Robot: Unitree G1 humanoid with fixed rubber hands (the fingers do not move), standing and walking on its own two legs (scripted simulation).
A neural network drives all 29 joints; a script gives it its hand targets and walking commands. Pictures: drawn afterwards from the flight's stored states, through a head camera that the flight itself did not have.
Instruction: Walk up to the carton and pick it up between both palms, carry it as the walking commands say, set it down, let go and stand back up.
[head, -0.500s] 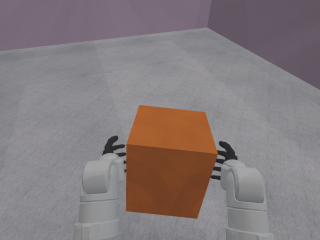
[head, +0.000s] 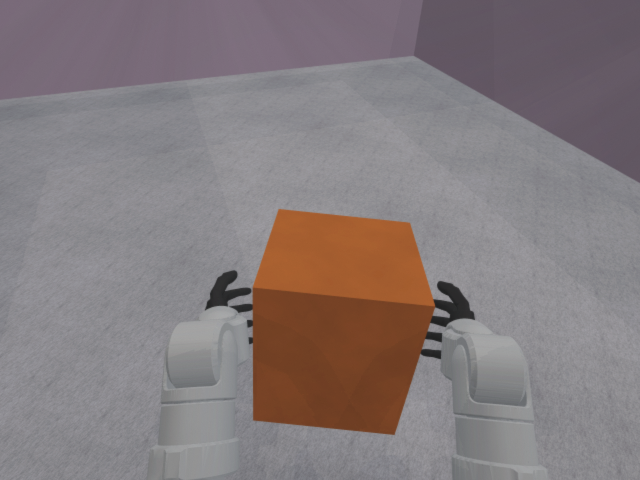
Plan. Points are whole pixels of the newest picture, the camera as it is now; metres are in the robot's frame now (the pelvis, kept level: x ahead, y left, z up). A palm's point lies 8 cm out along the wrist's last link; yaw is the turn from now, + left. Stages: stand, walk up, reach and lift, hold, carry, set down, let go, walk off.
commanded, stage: hold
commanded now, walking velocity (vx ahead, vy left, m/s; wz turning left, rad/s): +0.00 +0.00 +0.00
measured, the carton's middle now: (334, 317) +0.38 +0.01 -0.01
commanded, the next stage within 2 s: set down in 0.82 s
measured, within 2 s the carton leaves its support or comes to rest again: neither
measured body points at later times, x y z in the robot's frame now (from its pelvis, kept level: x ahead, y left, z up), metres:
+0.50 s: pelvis -0.02 +0.04 +0.01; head -0.09 +0.06 +0.45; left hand +0.31 +0.17 +0.07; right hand +0.29 -0.12 +0.05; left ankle +0.05 +0.13 -0.73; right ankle +0.03 -0.09 -0.73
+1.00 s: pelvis -0.01 +0.04 +0.01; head -0.07 +0.06 +0.45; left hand +0.32 +0.16 +0.05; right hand +0.29 -0.13 +0.04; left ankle +0.05 +0.13 -0.73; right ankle +0.03 -0.08 -0.73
